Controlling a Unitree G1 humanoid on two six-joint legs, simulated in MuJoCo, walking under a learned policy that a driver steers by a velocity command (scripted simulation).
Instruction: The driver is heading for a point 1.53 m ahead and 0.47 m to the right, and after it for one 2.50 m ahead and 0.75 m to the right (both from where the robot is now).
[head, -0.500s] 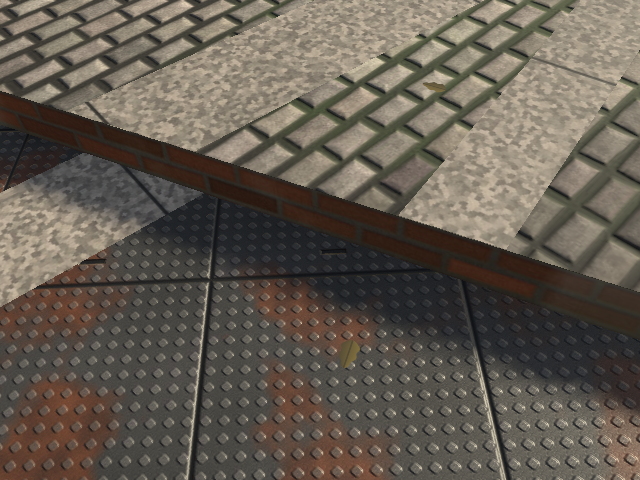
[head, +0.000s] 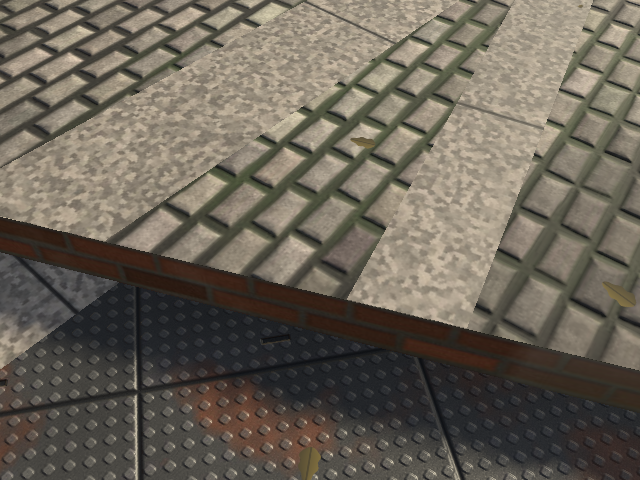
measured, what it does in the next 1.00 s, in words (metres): walks ahead, turning right: right foot, then left foot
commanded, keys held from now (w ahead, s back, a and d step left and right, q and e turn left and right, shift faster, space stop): w+e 0.56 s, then w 0.44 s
